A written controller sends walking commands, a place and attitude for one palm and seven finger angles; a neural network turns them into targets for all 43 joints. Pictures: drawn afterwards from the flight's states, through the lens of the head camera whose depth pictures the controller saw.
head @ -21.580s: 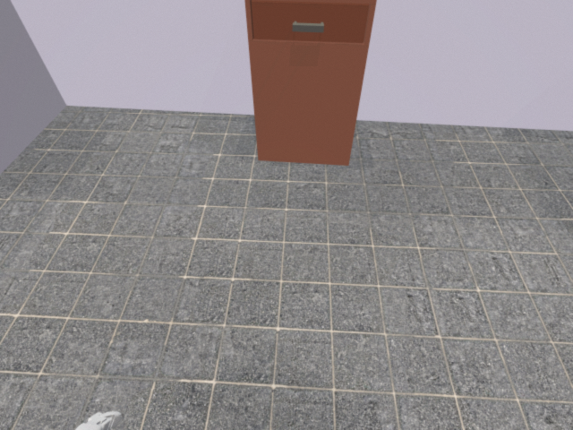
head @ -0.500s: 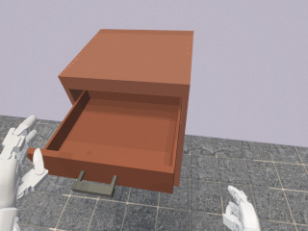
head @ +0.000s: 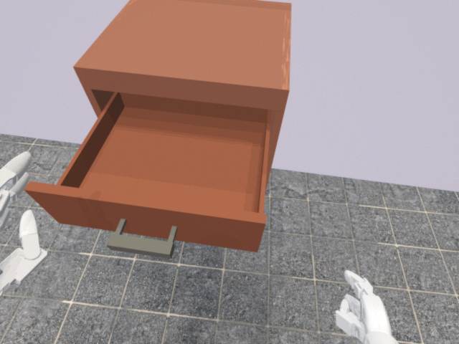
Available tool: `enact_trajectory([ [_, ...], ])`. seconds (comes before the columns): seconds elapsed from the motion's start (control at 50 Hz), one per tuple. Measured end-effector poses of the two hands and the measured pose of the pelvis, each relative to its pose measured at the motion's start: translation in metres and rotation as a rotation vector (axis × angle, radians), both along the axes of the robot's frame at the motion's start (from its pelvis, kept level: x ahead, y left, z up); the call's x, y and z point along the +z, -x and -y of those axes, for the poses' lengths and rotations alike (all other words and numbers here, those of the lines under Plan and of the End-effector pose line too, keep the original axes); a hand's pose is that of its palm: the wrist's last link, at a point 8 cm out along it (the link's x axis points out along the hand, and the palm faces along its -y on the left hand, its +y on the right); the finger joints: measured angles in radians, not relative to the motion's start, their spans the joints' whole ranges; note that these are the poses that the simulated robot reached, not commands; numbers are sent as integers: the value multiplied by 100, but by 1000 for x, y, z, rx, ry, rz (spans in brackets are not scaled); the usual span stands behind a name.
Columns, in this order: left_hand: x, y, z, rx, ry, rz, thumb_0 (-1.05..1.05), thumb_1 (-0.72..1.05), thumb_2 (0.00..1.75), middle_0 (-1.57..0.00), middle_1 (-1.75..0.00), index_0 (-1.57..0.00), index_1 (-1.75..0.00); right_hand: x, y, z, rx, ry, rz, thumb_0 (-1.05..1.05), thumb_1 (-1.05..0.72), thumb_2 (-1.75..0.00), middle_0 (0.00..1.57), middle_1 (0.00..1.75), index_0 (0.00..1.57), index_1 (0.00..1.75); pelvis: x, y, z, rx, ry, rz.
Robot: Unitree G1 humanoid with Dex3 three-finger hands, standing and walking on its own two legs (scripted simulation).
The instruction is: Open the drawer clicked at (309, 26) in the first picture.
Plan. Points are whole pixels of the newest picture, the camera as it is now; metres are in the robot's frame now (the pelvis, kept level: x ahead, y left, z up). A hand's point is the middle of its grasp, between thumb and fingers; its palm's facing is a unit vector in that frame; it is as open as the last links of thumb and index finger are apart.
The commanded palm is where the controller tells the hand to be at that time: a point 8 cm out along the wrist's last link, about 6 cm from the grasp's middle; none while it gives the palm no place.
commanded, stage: step back with the hand held close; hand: left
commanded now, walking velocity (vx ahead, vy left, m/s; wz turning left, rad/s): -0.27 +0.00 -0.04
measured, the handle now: (144, 236) +0.31 +0.19 -0.05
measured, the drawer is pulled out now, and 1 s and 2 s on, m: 0.30 0.30 0.30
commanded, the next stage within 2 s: stop stepping back and stand still in 0.80 s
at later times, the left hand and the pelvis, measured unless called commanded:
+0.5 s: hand (21, 290) +0.15 +0.23 +0.16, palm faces +0.30 -0.82 -0.49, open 7.4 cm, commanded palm +0.09 +0.28 +0.18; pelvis -0.05 +0.00 +0.00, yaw -2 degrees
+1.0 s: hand out of the picture +0.01 +0.20 +0.16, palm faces +0.29 -0.82 -0.49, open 7.4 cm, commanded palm -0.06 +0.25 +0.18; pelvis -0.19 -0.03 +0.00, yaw +0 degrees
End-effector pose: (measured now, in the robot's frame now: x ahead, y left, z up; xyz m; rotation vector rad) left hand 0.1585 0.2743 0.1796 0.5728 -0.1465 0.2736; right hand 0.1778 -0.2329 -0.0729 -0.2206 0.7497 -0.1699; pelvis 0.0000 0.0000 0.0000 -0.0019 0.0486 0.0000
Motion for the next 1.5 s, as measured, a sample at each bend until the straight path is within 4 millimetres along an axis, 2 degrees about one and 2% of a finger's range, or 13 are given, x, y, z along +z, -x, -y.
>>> enact_trajectory([
  [0.18,0,23,3,-8,34,81,2,89,89,-21,-30,-21,-30,1,13,-10,41,-10,45,1,-90,-89,20,30,20,30,-6,22,-1,2,21,3],
  [0.4,3,33,-17,-11,5,114,2,89,89,-21,-30,-21,-30,4,49,-19,24,23,6,1,-90,-90,20,30,20,30,-3,37,-10,9,29,-8],
  [0.5,3,40,0,-57,-4,95,2,90,89,-21,-30,-21,-30,-1,56,-21,72,-16,15,1,-90,-90,20,30,20,30,-3,53,1,-29,15,-30],
  [0.58,0,49,26,-115,-2,46,2,90,89,-21,-30,-21,-30,-6,64,-11,90,-53,33,1,-90,-89,20,30,20,30,-3,80,13,-53,30,-22],
  [0.68,6,78,46,-170,-10,16,2,89,89,-21,-30,-21,-30,0,90,13,14,-67,35,1,-90,-89,21,30,21,30,0,101,25,-38,18,-6],
  [0.78,2,107,32,-69,-5,-2,1,89,89,-22,-30,-22,-30,12,117,31,-27,17,1,1,-90,-90,20,30,20,30,7,118,27,-16,-30,-23],
  [0.84,-5,125,25,-33,14,7,1,89,89,-21,-30,-22,-30,11,129,37,-28,61,13,1,-90,-90,20,30,20,30,0,134,21,10,1,-21],
  [0.92,-8,153,26,-44,27,30,2,89,89,-21,-30,-21,-30,10,151,33,-8,46,22,1,-91,-90,20,30,20,30,-3,163,25,5,-28,-1],
  [1.08,10,221,51,-22,-22,69,2,89,89,-21,-30,-21,-30,-4,211,20,65,-73,59,1,-90,-90,20,30,20,30,-7,214,46,8,-2,46],
  [1.16,6,244,53,29,35,72,1,89,89,-21,-30,-21,-30,-11,249,30,46,-73,-17,1,-90,-89,20,30,20,30,-1,230,51,14,-19,49],
  [1.26,-7,260,48,75,88,57,1,89,89,-21,-30,-21,-30,-6,287,51,6,-8,-56,1,-90,-89,21,30,20,30,4,244,52,30,-34,21],
  [1.38,-5,281,46,51,40,68,2,89,89,-21,-30,-21,-30,-1,310,68,-13,47,-21,1,-90,-90,20,30,20,30,-1,262,50,59,-21,50],
  [1.5,4,297,43,74,-15,110,2,89,89,-21,-30,-21,-30,-10,307,66,10,13,-12,1,-90,-90,20,30,20,30,-5,268,54,69,-9,64],
])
